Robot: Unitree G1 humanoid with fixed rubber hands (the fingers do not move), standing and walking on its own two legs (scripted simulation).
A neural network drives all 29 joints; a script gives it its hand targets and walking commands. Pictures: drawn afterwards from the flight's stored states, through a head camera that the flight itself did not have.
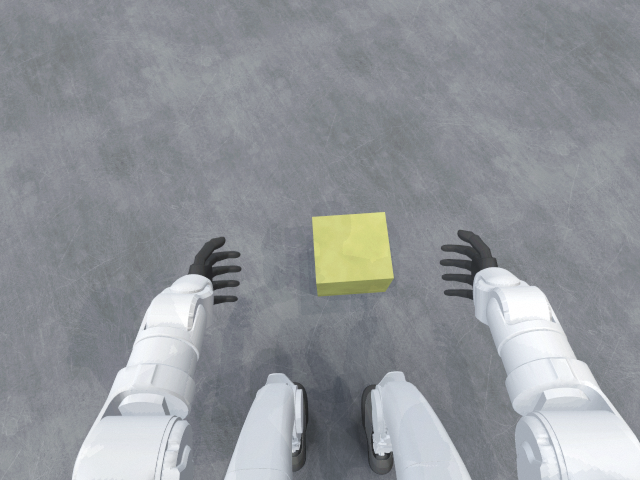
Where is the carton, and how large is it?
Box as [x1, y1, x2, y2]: [312, 212, 393, 296]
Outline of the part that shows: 384,212 312,217 316,285 318,296 384,291 393,278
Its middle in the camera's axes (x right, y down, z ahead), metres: +0.08 +0.05 +1.08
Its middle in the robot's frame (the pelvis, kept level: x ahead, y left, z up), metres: +0.56 -0.06 -0.62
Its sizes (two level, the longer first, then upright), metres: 0.195 0.182 0.157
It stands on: the floor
